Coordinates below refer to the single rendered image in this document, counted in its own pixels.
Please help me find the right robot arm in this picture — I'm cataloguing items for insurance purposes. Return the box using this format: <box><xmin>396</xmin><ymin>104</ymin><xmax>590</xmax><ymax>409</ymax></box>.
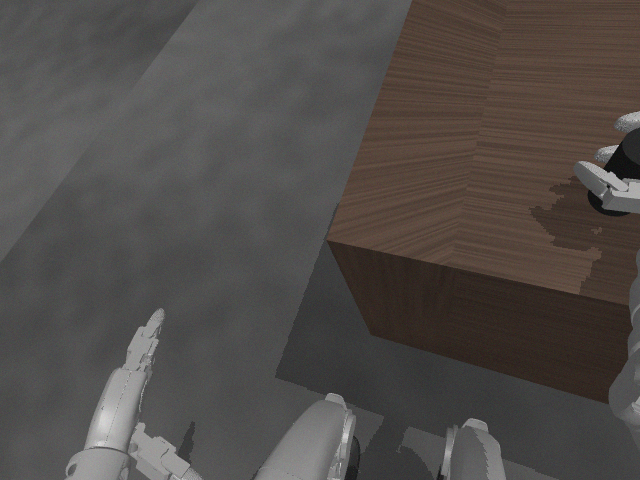
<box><xmin>609</xmin><ymin>249</ymin><xmax>640</xmax><ymax>451</ymax></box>

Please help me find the can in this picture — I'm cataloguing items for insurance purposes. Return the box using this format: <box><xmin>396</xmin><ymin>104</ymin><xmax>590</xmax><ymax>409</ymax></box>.
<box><xmin>588</xmin><ymin>128</ymin><xmax>640</xmax><ymax>217</ymax></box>

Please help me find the left robot hand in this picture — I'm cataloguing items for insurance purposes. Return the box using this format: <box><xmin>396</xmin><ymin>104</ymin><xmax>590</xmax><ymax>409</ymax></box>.
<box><xmin>84</xmin><ymin>308</ymin><xmax>204</xmax><ymax>480</ymax></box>

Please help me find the left robot foot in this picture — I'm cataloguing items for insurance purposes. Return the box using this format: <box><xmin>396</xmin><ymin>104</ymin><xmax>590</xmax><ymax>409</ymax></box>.
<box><xmin>344</xmin><ymin>436</ymin><xmax>360</xmax><ymax>480</ymax></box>

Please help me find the right robot hand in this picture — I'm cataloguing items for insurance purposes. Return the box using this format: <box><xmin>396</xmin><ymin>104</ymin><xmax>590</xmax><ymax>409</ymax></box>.
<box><xmin>573</xmin><ymin>111</ymin><xmax>640</xmax><ymax>214</ymax></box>

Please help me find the left robot arm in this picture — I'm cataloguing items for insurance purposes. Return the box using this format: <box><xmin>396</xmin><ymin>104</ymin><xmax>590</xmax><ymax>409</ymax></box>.
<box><xmin>64</xmin><ymin>447</ymin><xmax>131</xmax><ymax>480</ymax></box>

